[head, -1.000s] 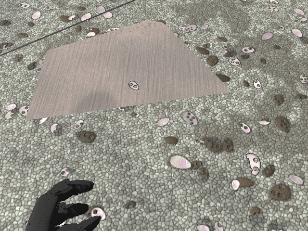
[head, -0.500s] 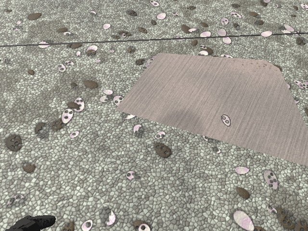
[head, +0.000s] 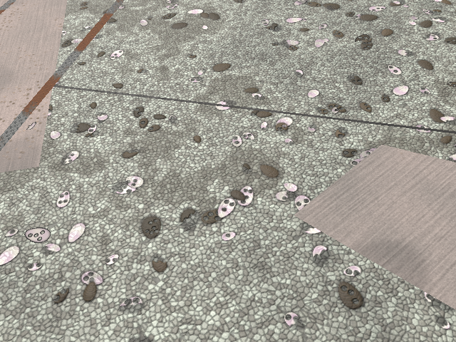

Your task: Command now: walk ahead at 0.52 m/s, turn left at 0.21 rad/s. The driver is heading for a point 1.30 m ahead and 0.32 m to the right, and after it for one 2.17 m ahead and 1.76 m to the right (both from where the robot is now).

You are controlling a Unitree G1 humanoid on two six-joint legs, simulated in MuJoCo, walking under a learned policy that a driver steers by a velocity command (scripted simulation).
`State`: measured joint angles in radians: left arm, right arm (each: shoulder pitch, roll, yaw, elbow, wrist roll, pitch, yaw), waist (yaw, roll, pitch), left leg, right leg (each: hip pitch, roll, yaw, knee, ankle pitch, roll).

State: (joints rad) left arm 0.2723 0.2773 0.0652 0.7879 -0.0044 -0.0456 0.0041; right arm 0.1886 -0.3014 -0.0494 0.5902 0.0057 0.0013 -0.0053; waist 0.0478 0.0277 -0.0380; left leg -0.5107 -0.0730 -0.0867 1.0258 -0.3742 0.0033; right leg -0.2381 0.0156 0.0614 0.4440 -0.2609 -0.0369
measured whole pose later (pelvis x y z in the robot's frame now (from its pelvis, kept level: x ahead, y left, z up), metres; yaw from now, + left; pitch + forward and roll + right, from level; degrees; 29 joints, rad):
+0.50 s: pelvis +0.22 +0.08 +0.00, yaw +1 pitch +3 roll +1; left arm 0.22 0.29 0.02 0.71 -0.03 -0.09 -0.03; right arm 0.47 -0.26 -0.03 0.73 0.00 -0.09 0.03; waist -0.04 -0.05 -0.04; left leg -0.10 -0.04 0.04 0.37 -0.32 0.05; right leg -0.72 -0.11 0.02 1.18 -0.17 -0.03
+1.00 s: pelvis +0.66 +0.02 -0.01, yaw -21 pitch -1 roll -1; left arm 0.44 0.27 0.05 0.76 -0.02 -0.06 -0.02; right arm 0.09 -0.27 0.01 0.58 -0.03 -0.15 -0.01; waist 0.05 0.03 0.04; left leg -0.68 0.11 -0.17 1.05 -0.23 -0.02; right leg -0.14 0.22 0.13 0.39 -0.22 -0.17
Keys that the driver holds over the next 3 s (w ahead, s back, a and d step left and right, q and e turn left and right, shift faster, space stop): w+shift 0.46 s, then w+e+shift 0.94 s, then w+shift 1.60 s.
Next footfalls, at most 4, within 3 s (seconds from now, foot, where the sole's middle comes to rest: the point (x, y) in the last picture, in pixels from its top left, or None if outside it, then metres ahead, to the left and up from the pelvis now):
0.30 left None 0.18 0.18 -0.78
0.76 right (265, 300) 0.66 -0.02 -0.78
1.20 left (251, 188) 1.11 0.03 -0.78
1.68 right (377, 167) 1.22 -0.46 -0.78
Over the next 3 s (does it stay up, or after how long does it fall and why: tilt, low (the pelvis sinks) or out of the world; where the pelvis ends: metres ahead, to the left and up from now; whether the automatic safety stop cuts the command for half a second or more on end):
stays up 1.82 -1.33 -0.01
